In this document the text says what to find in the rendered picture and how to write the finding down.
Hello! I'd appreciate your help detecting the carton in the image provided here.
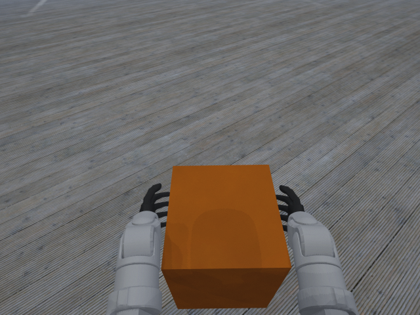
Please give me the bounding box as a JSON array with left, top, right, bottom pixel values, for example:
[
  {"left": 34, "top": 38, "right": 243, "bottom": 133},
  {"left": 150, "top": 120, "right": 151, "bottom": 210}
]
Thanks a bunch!
[{"left": 161, "top": 165, "right": 292, "bottom": 309}]

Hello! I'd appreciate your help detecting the robot right hand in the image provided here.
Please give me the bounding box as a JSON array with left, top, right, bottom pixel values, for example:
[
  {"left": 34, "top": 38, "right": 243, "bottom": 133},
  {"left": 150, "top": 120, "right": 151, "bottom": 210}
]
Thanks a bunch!
[{"left": 276, "top": 185, "right": 305, "bottom": 232}]

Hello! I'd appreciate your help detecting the robot right forearm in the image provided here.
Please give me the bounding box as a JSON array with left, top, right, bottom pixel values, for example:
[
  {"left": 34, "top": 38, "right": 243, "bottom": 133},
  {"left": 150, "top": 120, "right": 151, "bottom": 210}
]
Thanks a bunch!
[{"left": 287, "top": 211, "right": 359, "bottom": 315}]

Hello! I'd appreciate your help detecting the robot left hand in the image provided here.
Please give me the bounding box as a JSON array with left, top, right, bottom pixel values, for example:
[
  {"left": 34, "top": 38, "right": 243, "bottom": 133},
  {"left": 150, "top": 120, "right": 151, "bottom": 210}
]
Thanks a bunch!
[{"left": 139, "top": 183, "right": 170, "bottom": 228}]

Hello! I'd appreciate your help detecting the robot left forearm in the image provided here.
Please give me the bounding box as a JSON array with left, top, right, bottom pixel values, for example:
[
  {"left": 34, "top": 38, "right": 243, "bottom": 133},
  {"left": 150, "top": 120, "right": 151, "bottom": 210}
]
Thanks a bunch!
[{"left": 106, "top": 211, "right": 162, "bottom": 315}]

